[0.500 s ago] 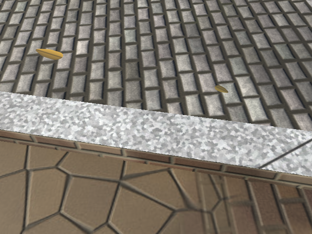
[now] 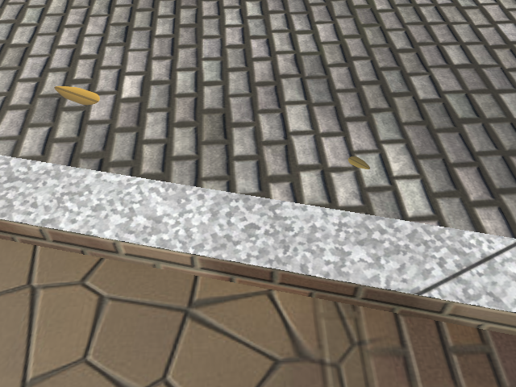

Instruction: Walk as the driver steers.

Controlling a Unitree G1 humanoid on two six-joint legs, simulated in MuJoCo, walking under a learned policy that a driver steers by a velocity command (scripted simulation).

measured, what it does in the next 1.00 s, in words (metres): stands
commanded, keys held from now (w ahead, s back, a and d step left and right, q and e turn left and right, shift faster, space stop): no key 0.94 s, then w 0.06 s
